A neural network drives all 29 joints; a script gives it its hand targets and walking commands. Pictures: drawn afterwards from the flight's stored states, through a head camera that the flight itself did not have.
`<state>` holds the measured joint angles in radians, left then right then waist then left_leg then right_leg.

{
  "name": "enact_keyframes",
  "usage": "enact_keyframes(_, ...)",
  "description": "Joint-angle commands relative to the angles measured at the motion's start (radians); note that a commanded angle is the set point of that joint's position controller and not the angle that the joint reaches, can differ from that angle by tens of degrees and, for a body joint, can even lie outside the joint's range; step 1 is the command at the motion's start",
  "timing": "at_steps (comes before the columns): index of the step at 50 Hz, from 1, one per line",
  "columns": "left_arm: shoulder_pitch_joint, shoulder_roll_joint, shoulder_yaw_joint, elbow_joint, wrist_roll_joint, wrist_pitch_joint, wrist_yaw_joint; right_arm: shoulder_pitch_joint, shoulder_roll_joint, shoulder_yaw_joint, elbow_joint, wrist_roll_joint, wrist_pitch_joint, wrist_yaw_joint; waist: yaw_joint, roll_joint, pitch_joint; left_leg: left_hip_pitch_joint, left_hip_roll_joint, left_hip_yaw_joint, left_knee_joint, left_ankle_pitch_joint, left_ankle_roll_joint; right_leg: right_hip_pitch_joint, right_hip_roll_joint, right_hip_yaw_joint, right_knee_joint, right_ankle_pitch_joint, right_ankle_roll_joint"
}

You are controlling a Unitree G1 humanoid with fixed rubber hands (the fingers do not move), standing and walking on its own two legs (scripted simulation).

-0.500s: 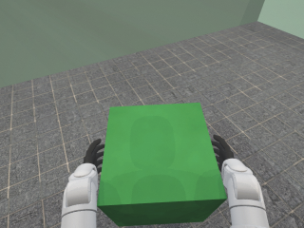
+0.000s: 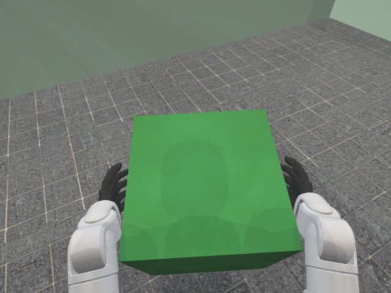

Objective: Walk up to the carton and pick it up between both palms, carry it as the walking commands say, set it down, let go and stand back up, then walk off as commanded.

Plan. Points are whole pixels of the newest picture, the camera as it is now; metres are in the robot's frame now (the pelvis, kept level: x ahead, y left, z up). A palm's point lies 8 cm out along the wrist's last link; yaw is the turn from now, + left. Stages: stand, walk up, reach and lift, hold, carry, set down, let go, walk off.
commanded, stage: carry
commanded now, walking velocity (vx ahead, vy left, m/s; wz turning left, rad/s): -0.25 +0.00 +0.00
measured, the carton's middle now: (204, 198) +0.31 +0.00 +0.02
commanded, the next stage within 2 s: none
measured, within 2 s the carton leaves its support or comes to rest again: neither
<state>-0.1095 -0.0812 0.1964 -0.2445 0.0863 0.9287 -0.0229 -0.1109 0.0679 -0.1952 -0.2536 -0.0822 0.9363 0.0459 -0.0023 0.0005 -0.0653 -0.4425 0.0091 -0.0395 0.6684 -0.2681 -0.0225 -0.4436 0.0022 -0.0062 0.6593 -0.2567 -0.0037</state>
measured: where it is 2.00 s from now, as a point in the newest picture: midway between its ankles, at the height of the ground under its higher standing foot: outside the picture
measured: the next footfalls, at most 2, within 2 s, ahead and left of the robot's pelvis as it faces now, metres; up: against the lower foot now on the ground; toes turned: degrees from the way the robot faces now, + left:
right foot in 0.42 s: -0.09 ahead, -0.08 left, +0.00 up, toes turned -10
left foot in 0.82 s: -0.24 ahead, +0.14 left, +0.00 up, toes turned +4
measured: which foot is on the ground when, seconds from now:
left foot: down 0.00-0.44, up 0.46-0.80, down 0.82-1.00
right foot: down 0.00-0.20, up 0.22-0.40, down 0.42-0.84, up 0.86-1.00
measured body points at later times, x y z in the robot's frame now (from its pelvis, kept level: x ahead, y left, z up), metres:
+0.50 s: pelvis -0.13 +0.01 +0.01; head -0.17 -0.01 +0.46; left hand +0.12 +0.17 +0.10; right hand +0.09 -0.19 +0.09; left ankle +0.01 +0.13 -0.69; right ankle -0.13 -0.07 -0.72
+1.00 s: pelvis -0.29 +0.04 +0.02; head -0.30 +0.05 +0.47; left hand -0.06 +0.23 +0.08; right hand -0.05 -0.13 +0.09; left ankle -0.28 +0.14 -0.72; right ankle -0.29 -0.07 -0.64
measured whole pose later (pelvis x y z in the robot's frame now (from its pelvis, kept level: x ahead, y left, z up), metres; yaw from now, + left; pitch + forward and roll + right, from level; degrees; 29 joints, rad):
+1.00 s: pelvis -0.29 +0.04 +0.02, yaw +0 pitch +3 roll -2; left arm 0.08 -0.09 0.19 -0.50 -0.03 1.16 0.06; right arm 0.10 0.14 -0.17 -0.51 0.00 1.15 -0.05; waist 0.03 0.00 -0.11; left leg -0.34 0.05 0.06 0.54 -0.26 0.02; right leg -0.59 0.01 -0.09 1.11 -0.43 0.01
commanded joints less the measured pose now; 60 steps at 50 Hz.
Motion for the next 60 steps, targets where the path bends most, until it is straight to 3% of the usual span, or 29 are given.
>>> enact_keyframes(1,-0.385,-0.788,-0.808,-0.248,-0.291,0.071,-0.095,-0.403,0.775,0.794,-0.216,0.290,0.061,0.091,0.004,-0.040,-0.350,0.087,0.089,-0.015,-0.002,0.240,0.048,0.150,-0.182,0.116,-0.071,0.397,-0.060)
enact_keyframes(7,-0.289,-0.742,-0.821,-0.369,-0.293,0.196,-0.031,-0.312,0.738,0.825,-0.346,0.334,0.183,0.037,-0.009,-0.167,-0.236,0.168,0.002,0.091,0.126,-0.109,0.052,-0.138,-0.235,0.172,-0.253,-0.112,-0.105)
enact_keyframes(9,-0.304,-0.727,-0.819,-0.391,-0.290,0.221,-0.020,-0.307,0.721,0.816,-0.363,0.339,0.204,0.030,-0.026,-0.074,-0.188,0.184,0.039,0.032,-0.015,-0.122,0.070,-0.214,-0.141,0.080,-0.150,-0.277,-0.061)
enact_keyframes(11,-0.330,-0.722,-0.818,-0.401,-0.303,0.243,-0.014,-0.298,0.693,0.789,-0.386,0.335,0.223,0.020,-0.036,0.308,-0.164,-0.072,0.357,-0.384,-0.483,-0.340,0.187,-0.126,0.070,-0.125,0.485,-0.323,0.000)
enact_keyframes(12,-0.340,-0.723,-0.818,-0.397,-0.313,0.248,-0.012,-0.285,0.683,0.766,-0.391,0.321,0.230,0.014,-0.018,0.286,-0.134,-0.196,0.389,-0.391,-0.529,-0.353,0.220,-0.053,0.042,-0.084,0.652,-0.273,0.014)
enact_keyframes(13,-0.340,-0.738,-0.817,-0.392,-0.324,0.249,-0.011,-0.299,0.679,0.759,-0.402,0.310,0.234,0.009,-0.002,0.236,-0.132,-0.255,0.347,-0.295,-0.519,-0.307,0.202,-0.007,0.024,-0.070,0.718,-0.216,0.017)
enact_keyframes(16,-0.301,-0.765,-0.805,-0.377,-0.339,0.249,-0.012,-0.287,0.711,0.778,-0.424,0.310,0.232,0.006,0.015,0.177,-0.214,-0.069,0.241,-0.082,-0.447,-0.066,0.098,0.062,-0.007,-0.087,0.365,-0.179,0.014)
enact_keyframes(19,-0.272,-0.740,-0.802,-0.367,-0.338,0.253,-0.004,-0.217,0.688,0.764,-0.409,0.277,0.239,-0.007,-0.004,0.224,-0.254,0.125,0.249,-0.138,-0.400,-0.041,0.113,0.117,0.027,-0.115,-0.057,-0.270,-0.006)
enact_keyframes(21,-0.237,-0.714,-0.779,-0.346,-0.329,0.262,-0.003,-0.178,0.656,0.754,-0.390,0.258,0.251,-0.019,-0.007,0.115,-0.249,0.081,0.209,-0.108,-0.307,-0.082,0.085,0.224,-0.004,-0.090,-0.307,-0.190,-0.014)
enact_keyframes(22,-0.219,-0.704,-0.766,-0.336,-0.328,0.268,-0.005,-0.172,0.642,0.748,-0.379,0.254,0.256,-0.024,-0.006,0.005,-0.235,-0.038,0.169,-0.056,-0.200,-0.034,0.056,0.305,-0.110,0.024,-0.344,-0.156,-0.005)
enact_keyframes(23,-0.181,-0.676,-0.743,-0.313,-0.307,0.270,-0.004,-0.206,0.620,0.766,-0.407,0.269,0.268,-0.021,0.025,-0.311,-0.168,-0.257,0.038,0.107,0.044,-0.193,-0.012,0.254,-0.419,0.370,-0.432,-0.054,-0.114)
enact_keyframes(24,-0.197,-0.703,-0.750,-0.333,-0.307,0.271,-0.006,-0.242,0.661,0.770,-0.391,0.286,0.266,-0.020,0.019,-0.242,-0.114,-0.212,0.024,0.042,0.297,-0.258,-0.016,0.099,-0.460,0.317,-0.403,0.231,-0.134)
enact_keyframes(26,-0.233,-0.712,-0.752,-0.363,-0.309,0.261,-0.015,-0.304,0.711,0.789,-0.388,0.321,0.253,-0.006,0.010,-0.078,-0.117,-0.151,-0.006,-0.011,0.541,-0.160,-0.002,0.015,-0.328,0.144,-0.364,0.140,-0.115)
enact_keyframes(29,-0.271,-0.714,-0.770,-0.403,-0.315,0.240,-0.017,-0.345,0.734,0.815,-0.401,0.345,0.240,-0.001,0.006,-0.121,-0.149,-0.160,-0.015,0.030,0.654,-0.077,-0.025,0.072,-0.247,0.040,-0.318,0.139,-0.122)
enact_keyframes(37,-0.193,-0.682,-0.756,-0.389,-0.301,0.237,-0.006,-0.239,0.706,0.788,-0.361,0.316,0.241,-0.020,0.019,-0.198,-0.276,-0.036,-0.020,0.118,0.092,-0.265,0.005,0.306,-0.306,0.172,-0.283,0.383,-0.180)
enact_keyframes(40,-0.187,-0.695,-0.779,-0.402,-0.307,0.236,-0.005,-0.207,0.711,0.775,-0.355,0.304,0.232,-0.016,0.009,-0.157,-0.310,0.156,-0.002,0.159,-0.282,-0.033,0.018,0.276,-0.278,0.123,-0.231,0.436,-0.129)
enact_keyframes(41,-0.193,-0.699,-0.788,-0.398,-0.310,0.235,-0.005,-0.208,0.711,0.774,-0.349,0.299,0.231,-0.013,0.012,-0.107,-0.304,0.248,0.067,0.088,-0.331,0.018,0.028,0.178,-0.241,0.090,-0.185,0.364,-0.082)
enact_keyframes(42,-0.199,-0.698,-0.795,-0.401,-0.315,0.233,-0.006,-0.207,0.702,0.775,-0.352,0.298,0.230,-0.009,0.016,0.021,-0.283,0.350,0.192,-0.045,-0.352,0.128,0.046,0.010,-0.182,0.035,-0.112,0.178,-0.041)
enact_keyframes(43,-0.291,-0.709,-0.832,-0.475,-0.350,0.226,-0.015,-0.203,0.708,0.743,-0.350,0.283,0.213,-0.009,0.001,0.283,-0.218,0.270,0.353,-0.191,-0.313,0.440,0.148,-0.133,-0.076,-0.107,-0.014,-0.072,0.007)
enact_keyframes(44,-0.317,-0.733,-0.836,-0.459,-0.355,0.223,-0.018,-0.218,0.714,0.748,-0.375,0.291,0.208,-0.004,-0.011,0.282,-0.217,0.232,0.411,-0.183,-0.299,0.666,0.214,-0.125,-0.036,-0.107,0.258,-0.258,0.006)
enact_keyframes(45,-0.307,-0.750,-0.841,-0.425,-0.361,0.219,-0.027,-0.218,0.712,0.745,-0.380,0.280,0.205,-0.002,-0.013,0.184,-0.215,0.201,0.408,-0.171,-0.294,0.721,0.244,-0.131,-0.001,-0.062,0.451,-0.285,0.002)
enact_keyframes(46,-0.308,-0.777,-0.853,-0.422,-0.371,0.211,-0.034,-0.219,0.721,0.750,-0.395,0.273,0.198,0.000,-0.009,0.110,-0.204,0.168,0.367,-0.103,-0.279,0.649,0.228,-0.129,-0.005,-0.043,0.550,-0.236,0.007)
enact_keyframes(47,-0.300,-0.796,-0.859,-0.422,-0.371,0.205,-0.037,-0.224,0.726,0.762,-0.413,0.280,0.192,0.004,-0.006,0.116,-0.198,0.164,0.337,-0.059,-0.266,0.625,0.210,-0.147,-0.001,-0.037,0.595,-0.199,0.008)
enact_keyframes(50,-0.283,-0.780,-0.871,-0.429,-0.366,0.200,-0.029,-0.189,0.714,0.760,-0.414,0.291,0.186,0.007,-0.005,0.181,-0.210,0.236,0.264,-0.009,-0.251,0.586,0.161,-0.149,0.003,-0.073,0.443,-0.203,0.028)
enact_keyframes(54,-0.210,-0.730,-0.848,-0.429,-0.347,0.211,-0.011,-0.144,0.675,0.762,-0.424,0.286,0.195,0.001,-0.011,0.247,-0.274,0.318,0.287,-0.097,-0.259,0.611,0.177,-0.022,0.024,-0.123,0.075,-0.270,0.011)
enact_keyframes(56,-0.161,-0.717,-0.818,-0.397,-0.333,0.218,-0.012,-0.129,0.656,0.765,-0.422,0.277,0.205,-0.002,0.001,0.214,-0.286,0.314,0.285,-0.099,-0.228,0.606,0.164,0.073,0.022,-0.139,-0.180,-0.127,0.003)
enact_keyframes(58,-0.144,-0.705,-0.788,-0.372,-0.319,0.224,-0.016,-0.136,0.643,0.777,-0.413,0.275,0.212,-0.005,0.000,0.101,-0.290,0.163,0.230,-0.059,-0.149,0.393,0.089,0.258,-0.083,-0.057,-0.356,0.006,0.006)
enact_keyframes(59,-0.144,-0.692,-0.776,-0.370,-0.318,0.224,-0.021,-0.144,0.639,0.778,-0.406,0.272,0.215,-0.007,0.000,-0.055,-0.273,-0.007,0.169,-0.012,-0.064,0.091,0.042,0.358,-0.231,0.085,-0.350,0.210,0.000)
enact_keyframes(60,-0.128,-0.684,-0.766,-0.363,-0.310,0.221,-0.021,-0.201,0.629,0.802,-0.449,0.287,0.222,-0.004,0.023,-0.323,-0.226,-0.160,0.058,0.130,0.101,-0.248,-0.002,0.306,-0.472,0.279,-0.333,0.512,-0.149)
